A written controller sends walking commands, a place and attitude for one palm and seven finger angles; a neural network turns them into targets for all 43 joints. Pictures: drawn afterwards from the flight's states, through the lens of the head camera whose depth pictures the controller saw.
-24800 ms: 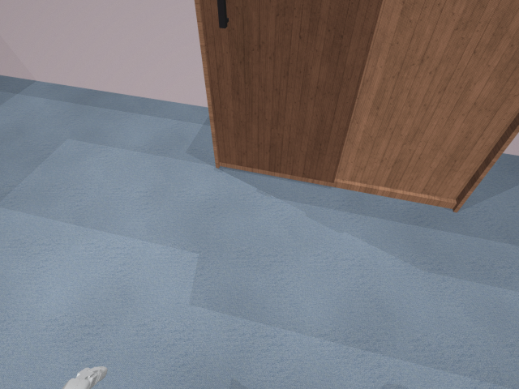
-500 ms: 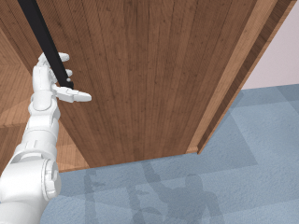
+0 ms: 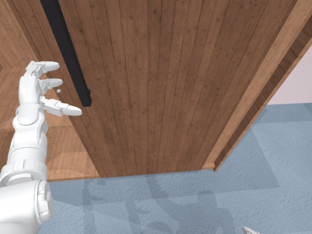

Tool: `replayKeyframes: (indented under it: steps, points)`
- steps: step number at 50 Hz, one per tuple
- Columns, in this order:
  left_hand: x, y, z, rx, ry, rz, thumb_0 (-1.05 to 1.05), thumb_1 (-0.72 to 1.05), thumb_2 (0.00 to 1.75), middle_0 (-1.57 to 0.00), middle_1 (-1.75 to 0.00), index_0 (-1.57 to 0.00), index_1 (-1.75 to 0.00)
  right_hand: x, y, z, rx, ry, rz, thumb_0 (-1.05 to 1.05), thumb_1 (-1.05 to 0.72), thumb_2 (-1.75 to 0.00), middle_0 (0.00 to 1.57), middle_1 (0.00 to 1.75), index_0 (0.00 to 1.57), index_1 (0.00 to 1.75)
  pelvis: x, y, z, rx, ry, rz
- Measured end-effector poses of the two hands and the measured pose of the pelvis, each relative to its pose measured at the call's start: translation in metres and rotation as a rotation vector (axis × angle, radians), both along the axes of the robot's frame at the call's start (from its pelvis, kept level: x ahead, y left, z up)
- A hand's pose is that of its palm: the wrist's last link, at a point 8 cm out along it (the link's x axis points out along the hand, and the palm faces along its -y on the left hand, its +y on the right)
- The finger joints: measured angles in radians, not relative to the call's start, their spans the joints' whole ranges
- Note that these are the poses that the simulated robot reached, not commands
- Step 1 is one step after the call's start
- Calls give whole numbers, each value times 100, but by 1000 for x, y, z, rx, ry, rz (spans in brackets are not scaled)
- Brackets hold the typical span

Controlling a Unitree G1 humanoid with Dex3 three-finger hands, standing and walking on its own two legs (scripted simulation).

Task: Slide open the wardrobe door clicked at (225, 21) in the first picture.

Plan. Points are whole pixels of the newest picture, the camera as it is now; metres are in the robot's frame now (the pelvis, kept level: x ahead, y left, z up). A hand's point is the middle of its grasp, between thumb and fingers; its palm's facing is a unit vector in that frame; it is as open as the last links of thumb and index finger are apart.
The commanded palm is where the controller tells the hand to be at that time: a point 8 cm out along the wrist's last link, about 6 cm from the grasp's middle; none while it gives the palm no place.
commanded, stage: slip the hand off the handle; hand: left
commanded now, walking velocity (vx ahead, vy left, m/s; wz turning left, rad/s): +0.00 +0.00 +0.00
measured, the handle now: (73, 55) +0.49 +0.23 +0.19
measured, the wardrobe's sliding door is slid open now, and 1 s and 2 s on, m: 0.51 0.51 0.51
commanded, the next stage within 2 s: draw the hand back to the body in 0.94 s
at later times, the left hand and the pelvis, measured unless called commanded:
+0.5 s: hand (53, 107) +0.38 +0.27 +0.12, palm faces +0.28 -0.95 -0.13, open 14.7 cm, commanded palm +0.33 +0.30 +0.13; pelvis +0.01 +0.00 +0.00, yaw -1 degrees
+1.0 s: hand (44, 135) +0.30 +0.25 +0.12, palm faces +0.29 -0.95 -0.14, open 14.7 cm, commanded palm +0.27 +0.30 +0.13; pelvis -0.01 -0.01 +0.00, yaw +2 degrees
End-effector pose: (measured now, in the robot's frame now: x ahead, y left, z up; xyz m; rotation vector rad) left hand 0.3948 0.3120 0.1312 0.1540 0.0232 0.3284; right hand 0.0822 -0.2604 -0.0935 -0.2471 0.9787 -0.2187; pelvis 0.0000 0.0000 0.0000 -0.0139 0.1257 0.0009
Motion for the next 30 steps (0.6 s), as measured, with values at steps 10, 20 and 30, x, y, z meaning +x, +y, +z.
replayKeyframes:
  steps: [10, 20, 30]
  points:
    - [-2, 7, 1, -20, 31, -61, -1, -55, 20, -25, -115, -26, -115, -7, -2, -6, -17, 55, 1, 0, -90, -89, 21, 30, 21, 30, 2, 3, -1, -7, 0, 25]
    - [-17, -9, -3, -17, -23, -88, -1, -55, 20, -25, -115, -25, -115, -2, 4, -5, 25, -1, -25, 0, -90, -89, 20, 30, 21, 30, 8, 5, 0, 0, -4, -12]
    - [-83, 9, -2, -2, -23, 1, -1, -55, 20, -25, -115, -25, -115, 39, 12, 5, 38, -126, 48, 1, -90, -89, 21, 30, 21, 30, 5, 0, 2, 2, -55, 4]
